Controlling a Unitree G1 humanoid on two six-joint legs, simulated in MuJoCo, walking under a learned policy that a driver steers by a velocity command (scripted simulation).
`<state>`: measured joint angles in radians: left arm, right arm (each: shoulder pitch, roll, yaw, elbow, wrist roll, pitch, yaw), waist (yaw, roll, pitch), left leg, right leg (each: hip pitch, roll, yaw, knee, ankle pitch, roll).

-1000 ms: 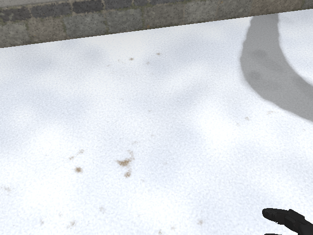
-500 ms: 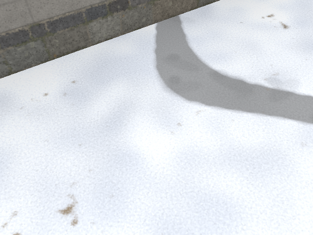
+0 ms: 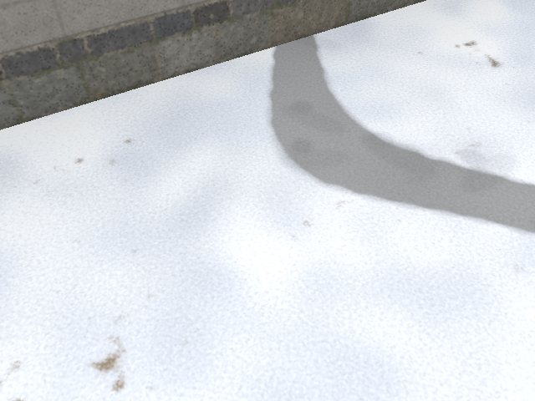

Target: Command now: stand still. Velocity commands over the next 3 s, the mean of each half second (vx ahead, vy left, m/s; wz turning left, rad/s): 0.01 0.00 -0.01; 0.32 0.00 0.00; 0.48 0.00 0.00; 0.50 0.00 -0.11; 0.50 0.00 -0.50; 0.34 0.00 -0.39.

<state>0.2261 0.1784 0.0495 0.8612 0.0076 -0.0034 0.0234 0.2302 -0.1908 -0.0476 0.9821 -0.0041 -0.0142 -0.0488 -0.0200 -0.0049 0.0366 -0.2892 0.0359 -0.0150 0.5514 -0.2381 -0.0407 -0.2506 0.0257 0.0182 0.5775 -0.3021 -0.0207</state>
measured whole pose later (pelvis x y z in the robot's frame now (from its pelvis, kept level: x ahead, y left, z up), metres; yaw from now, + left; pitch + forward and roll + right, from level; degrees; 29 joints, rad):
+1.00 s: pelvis +0.16 +0.04 +0.01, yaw +1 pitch +2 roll +0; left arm 0.04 0.24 0.06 0.87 -0.03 -0.08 -0.02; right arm 0.49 -0.17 0.00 1.11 -0.01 -0.09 -0.01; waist -0.09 -0.03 0.00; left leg 0.05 -0.02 0.04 0.20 -0.28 0.04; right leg -0.66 -0.09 -0.02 0.76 -0.03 -0.03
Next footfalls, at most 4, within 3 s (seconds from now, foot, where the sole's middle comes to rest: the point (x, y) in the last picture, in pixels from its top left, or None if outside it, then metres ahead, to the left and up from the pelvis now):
1.18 right None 0.45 -0.09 -0.77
1.72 left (221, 309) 0.76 0.14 -0.77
2.28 right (307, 228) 1.05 -0.11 -0.77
2.74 left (279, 153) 1.39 -0.04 -0.77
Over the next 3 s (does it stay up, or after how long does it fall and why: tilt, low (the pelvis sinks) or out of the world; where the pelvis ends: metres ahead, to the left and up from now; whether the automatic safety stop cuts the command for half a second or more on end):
stays up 1.26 -0.08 0.01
